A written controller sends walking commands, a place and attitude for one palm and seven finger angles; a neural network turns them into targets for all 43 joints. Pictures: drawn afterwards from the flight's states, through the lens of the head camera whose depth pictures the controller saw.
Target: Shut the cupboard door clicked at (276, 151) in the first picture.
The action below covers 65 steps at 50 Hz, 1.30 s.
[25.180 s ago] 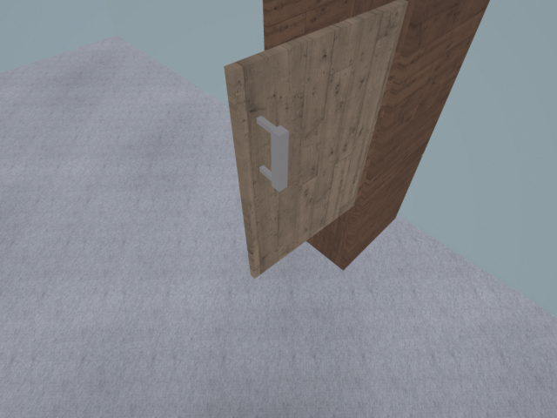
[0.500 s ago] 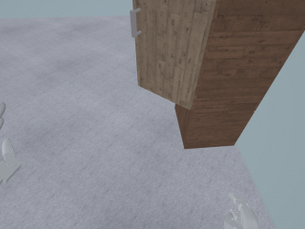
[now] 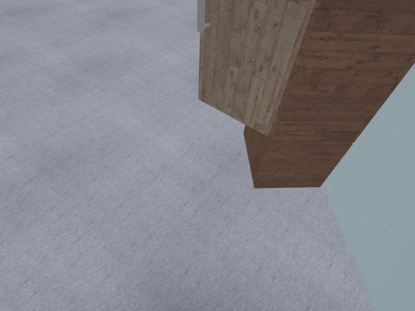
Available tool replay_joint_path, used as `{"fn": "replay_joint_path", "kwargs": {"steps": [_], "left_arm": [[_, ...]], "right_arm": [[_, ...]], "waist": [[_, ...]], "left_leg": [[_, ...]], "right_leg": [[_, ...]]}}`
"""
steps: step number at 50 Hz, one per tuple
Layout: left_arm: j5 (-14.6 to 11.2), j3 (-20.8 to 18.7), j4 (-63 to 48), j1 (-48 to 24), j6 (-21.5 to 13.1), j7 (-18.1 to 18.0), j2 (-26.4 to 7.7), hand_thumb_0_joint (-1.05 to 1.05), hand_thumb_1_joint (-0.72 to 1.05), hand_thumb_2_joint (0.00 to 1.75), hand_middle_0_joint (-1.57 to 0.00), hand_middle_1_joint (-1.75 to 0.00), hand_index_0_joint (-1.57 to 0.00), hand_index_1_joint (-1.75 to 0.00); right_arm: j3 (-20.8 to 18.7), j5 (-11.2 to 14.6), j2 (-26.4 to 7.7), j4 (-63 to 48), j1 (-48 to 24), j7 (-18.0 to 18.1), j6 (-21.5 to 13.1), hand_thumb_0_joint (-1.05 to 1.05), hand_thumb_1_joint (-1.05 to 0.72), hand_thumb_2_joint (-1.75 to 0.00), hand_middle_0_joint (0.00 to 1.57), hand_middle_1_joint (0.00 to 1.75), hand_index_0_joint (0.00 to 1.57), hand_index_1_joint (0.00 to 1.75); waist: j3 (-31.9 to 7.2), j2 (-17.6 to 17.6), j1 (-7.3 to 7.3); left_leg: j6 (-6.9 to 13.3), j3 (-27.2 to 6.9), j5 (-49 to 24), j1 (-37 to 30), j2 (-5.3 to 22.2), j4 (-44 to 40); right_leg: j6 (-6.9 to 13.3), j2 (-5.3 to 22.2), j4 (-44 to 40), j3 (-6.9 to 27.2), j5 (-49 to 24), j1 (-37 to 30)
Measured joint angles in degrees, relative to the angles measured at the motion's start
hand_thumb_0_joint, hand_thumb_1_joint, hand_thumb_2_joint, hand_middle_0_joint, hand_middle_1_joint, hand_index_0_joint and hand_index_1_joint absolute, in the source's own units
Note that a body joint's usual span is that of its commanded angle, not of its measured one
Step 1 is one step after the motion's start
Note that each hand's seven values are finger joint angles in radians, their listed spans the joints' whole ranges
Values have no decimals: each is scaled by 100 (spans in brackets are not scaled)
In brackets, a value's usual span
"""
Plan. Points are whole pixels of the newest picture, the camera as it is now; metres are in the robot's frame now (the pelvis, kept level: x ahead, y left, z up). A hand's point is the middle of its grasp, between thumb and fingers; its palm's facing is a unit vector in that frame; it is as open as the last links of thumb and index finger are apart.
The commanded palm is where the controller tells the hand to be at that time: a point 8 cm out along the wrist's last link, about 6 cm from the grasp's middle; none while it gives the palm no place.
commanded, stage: let the arm hang, fingers relaxed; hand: left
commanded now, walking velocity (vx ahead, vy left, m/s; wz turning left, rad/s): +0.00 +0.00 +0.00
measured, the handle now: (204, 11) +1.06 +0.08 +0.09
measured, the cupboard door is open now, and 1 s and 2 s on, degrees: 50 50 50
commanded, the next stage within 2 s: look to check the result in 0.66 s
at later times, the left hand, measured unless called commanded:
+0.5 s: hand out of the picture -0.02 +0.17 -0.17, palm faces +0.00 -0.98 -0.18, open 7.3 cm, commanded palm none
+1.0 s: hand out of the picture +0.00 +0.19 -0.17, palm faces -0.02 -0.97 -0.24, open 7.3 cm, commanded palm none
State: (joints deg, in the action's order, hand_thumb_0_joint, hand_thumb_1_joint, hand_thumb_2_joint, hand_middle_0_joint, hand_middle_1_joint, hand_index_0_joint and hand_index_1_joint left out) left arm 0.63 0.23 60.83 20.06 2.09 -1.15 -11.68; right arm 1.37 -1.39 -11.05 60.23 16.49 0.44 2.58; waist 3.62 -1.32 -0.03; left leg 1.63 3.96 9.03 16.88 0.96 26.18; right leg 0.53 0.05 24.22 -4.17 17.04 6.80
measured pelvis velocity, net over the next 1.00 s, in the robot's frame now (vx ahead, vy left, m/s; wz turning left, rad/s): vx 0.01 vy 0.00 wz -0.03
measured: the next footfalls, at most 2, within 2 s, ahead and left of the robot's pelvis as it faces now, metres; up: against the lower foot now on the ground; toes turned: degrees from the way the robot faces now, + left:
none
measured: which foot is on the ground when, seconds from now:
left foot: down 0.00-1.00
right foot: down 0.00-1.00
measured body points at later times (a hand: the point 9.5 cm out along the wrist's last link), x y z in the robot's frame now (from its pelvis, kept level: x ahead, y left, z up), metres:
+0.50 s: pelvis -0.01 +0.01 +0.00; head -0.01 +0.01 +0.45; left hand -0.01 +0.23 -0.16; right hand -0.02 -0.21 -0.16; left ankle +0.06 +0.10 -0.74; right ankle -0.04 -0.11 -0.74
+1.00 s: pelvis +0.01 +0.00 +0.00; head +0.02 -0.01 +0.45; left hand +0.00 +0.24 -0.15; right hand +0.00 -0.24 -0.16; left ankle +0.06 +0.10 -0.74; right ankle -0.04 -0.11 -0.74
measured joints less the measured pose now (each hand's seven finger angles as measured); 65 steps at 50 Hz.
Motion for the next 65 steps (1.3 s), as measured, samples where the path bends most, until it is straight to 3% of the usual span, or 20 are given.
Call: {"fn": "replay_joint_path", "kwargs": {"steps": [16,27,44,65], "left_arm": [[38,-27,586,88,-137,-87,326,0,91,90,-20,-29,-20,-30],[54,-17,393,-229,-221,-83,481,0,91,90,-20,-29,-20,-30],[34,-67,469,-311,-235,-64,193,0,91,90,-20,-30,-20,-30],[39,-46,440,-719,-284,-12,-65,0,91,90,-20,-30,-20,-30]], "right_arm": [[-145,34,297,454,68,82,-120,0,-90,-90,20,30,20,30],[-191,25,234,412,-13,82,-176,1,-91,-90,20,30,20,30],[-195,37,81,475,-60,73,-196,0,-91,-90,20,30,20,30],[-186,39,-265,409,-618,49,-234,0,-90,-90,20,30,20,30]], "waist": [[-190,248,30],[-344,184,71],[-150,202,86],[-144,192,47]], "left_leg": [[134,203,-199,-243,-139,-380],[114,229,-223,-294,-135,-440],[28,178,-161,-346,-51,-422],[-57,136,-118,-535,-2,-542]], "right_leg": [[-128,155,-61,180,-105,-37],[-118,152,-52,210,-98,-46],[-38,57,-200,173,-105,-180],[23,-11,-506,144,-147,-458]]}}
